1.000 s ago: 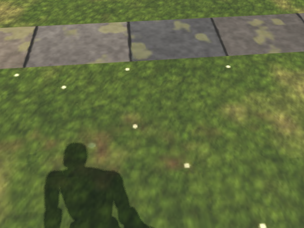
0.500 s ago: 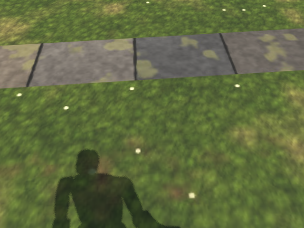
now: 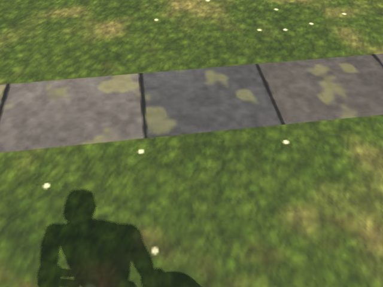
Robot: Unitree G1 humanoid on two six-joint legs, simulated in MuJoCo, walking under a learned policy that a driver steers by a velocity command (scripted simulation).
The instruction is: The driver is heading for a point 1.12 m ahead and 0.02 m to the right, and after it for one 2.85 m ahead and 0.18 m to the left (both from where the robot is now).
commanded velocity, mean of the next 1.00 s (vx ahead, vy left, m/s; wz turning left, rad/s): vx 0.50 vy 0.00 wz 0.00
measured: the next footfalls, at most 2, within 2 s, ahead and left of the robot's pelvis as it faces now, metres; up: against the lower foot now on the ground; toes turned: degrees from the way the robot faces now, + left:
right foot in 0.30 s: +0.33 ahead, -0.17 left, +0.00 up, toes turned -2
left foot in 0.86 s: +0.65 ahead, +0.07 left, +0.00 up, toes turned +3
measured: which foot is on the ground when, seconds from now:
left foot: down 0.00-0.32, up 0.34-0.84, down 0.86-1.00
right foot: up 0.00-0.28, down 0.30-0.88, up 0.90-1.00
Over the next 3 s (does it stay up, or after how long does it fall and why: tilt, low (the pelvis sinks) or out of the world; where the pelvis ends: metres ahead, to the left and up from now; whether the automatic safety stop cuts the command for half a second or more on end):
stays up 1.63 -0.05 0.00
